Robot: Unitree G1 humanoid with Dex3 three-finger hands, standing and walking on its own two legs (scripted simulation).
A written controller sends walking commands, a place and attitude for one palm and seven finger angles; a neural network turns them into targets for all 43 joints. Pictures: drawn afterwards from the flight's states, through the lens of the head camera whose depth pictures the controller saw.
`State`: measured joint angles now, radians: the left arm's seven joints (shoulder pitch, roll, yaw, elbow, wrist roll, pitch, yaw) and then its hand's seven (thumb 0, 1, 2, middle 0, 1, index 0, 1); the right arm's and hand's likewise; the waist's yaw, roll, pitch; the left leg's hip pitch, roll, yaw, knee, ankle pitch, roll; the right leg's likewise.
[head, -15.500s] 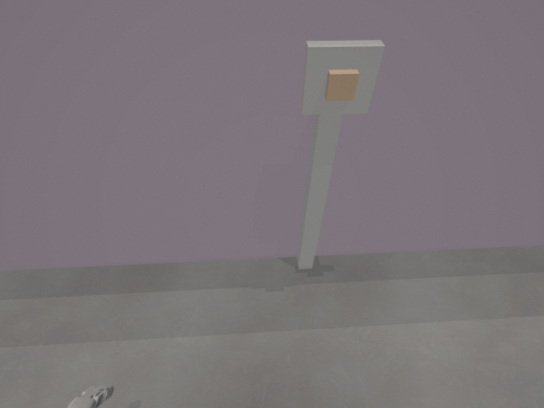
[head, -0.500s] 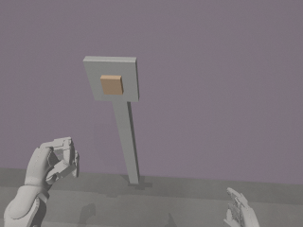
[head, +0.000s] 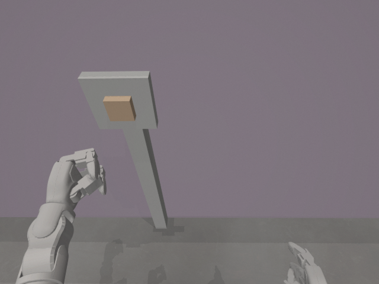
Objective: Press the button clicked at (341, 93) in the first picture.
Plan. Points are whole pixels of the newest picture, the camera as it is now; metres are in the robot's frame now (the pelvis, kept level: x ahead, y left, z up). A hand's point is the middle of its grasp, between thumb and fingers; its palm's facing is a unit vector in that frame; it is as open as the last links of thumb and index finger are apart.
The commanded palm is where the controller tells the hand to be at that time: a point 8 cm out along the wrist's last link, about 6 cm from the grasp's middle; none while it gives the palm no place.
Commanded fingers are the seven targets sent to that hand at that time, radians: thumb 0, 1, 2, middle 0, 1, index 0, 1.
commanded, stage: aim a knuckle at the button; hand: left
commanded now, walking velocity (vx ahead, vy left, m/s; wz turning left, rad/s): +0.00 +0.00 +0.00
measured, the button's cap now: (120, 108) +0.50 +0.20 +0.11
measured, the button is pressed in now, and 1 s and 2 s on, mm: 0 0 5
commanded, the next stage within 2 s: press the button with the knuckle in 1.44 s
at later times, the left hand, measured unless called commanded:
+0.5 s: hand (123, 155) +0.37 +0.17 +0.08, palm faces +0.03 -1.00 -0.01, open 3.1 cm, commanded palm +0.35 +0.23 +0.09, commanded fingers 0.00 0.90 0.90 -1.30 -1.50 -1.30 -1.50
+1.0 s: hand (133, 139) +0.42 +0.16 +0.08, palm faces +0.05 -1.00 -0.01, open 3.1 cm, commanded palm +0.38 +0.22 +0.08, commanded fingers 0.00 0.90 0.90 -1.30 -1.50 -1.30 -1.50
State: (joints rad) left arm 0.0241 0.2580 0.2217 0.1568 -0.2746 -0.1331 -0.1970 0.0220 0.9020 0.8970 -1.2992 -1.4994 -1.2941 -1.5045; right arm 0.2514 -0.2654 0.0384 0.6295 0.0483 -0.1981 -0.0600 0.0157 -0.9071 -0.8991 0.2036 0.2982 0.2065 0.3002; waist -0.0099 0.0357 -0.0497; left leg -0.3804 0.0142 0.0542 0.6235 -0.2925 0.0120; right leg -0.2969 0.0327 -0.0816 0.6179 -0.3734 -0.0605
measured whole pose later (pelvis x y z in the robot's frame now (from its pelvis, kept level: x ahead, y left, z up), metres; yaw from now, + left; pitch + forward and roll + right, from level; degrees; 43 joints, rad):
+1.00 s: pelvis +0.00 +0.02 -0.01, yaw -2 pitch +9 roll +0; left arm -0.52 0.25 0.23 0.78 -0.15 -0.33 -0.05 0.02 0.90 0.90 -1.30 -1.50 -1.29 -1.50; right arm 0.35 -0.26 0.02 0.66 0.02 0.00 0.00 0.01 -0.91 -0.90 0.20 0.30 0.21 0.30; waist -0.08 0.02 -0.07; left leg -0.56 0.02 0.09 0.73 -0.33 0.03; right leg -0.48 0.03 -0.05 0.72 -0.40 -0.05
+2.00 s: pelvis -0.01 +0.01 -0.02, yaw -1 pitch +11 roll -1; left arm -0.67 0.28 0.24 0.94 -0.14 -0.34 -0.06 0.00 0.88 0.93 -1.30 -1.50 -1.29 -1.50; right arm 0.36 -0.26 0.01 0.67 0.02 0.01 -0.01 0.01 -0.91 -0.90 0.20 0.30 0.21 0.30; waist -0.09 0.02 -0.07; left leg -0.62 0.02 0.06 0.77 -0.34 0.03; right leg -0.53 0.03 -0.07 0.75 -0.41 -0.05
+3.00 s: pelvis -0.04 +0.02 -0.03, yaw -1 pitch +13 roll -2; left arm -0.85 0.36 0.27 1.16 -0.12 -0.40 -0.06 0.01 0.81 0.98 -1.30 -1.50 -1.35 -1.50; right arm 0.40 -0.27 0.03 0.68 0.01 -0.03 0.00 0.01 -0.91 -0.90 0.20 0.30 0.21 0.30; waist -0.14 0.03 -0.07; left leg -0.74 0.03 0.04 0.83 -0.31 0.04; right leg -0.64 0.04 -0.09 0.80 -0.38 -0.05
